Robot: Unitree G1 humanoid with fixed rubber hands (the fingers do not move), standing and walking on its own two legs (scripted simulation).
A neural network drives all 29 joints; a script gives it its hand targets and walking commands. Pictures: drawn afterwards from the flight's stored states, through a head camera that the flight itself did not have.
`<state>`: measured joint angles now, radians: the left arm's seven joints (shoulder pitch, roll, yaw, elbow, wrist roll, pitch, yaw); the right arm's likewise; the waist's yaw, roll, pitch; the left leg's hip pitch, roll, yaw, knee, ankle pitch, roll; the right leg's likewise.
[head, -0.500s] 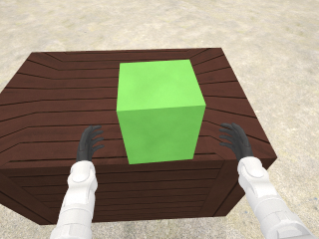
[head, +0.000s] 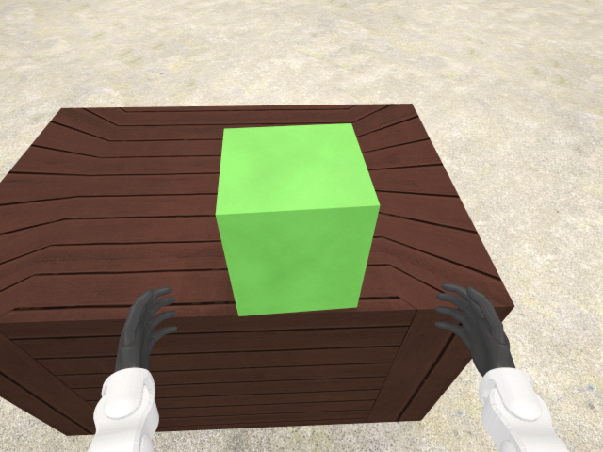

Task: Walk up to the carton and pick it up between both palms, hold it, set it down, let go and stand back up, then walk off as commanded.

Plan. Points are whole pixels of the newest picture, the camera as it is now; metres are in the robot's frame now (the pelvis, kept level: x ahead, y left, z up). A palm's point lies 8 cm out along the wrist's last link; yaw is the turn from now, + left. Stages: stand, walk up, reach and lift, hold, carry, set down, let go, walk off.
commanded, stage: set down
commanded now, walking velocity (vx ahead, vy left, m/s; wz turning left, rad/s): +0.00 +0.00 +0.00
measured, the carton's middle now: (293, 222) +0.47 +0.05 +0.03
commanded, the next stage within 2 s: let go in 1.92 s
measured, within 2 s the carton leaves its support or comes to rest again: neither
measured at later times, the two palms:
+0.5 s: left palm (141, 376) +0.22 +0.24 +0.00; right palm (492, 380) +0.21 -0.20 +0.02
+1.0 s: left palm (141, 394) +0.20 +0.24 -0.02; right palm (489, 401) +0.20 -0.21 -0.02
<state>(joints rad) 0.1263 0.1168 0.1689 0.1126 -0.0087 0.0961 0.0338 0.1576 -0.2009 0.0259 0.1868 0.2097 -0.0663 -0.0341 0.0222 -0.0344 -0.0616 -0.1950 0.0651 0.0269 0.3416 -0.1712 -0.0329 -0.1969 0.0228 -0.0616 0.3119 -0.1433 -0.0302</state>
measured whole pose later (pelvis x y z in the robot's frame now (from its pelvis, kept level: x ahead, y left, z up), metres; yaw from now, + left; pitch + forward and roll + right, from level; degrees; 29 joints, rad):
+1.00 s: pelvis +0.02 +0.00 +0.00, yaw -1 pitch +1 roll +0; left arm 0.30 0.12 0.15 0.11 -0.01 0.10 0.00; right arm 0.32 -0.20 0.05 0.24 0.21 -0.12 -0.02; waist 0.02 -0.03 0.01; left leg -0.15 0.06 0.05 0.32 -0.19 -0.04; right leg -0.17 0.02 -0.04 0.31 -0.17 -0.03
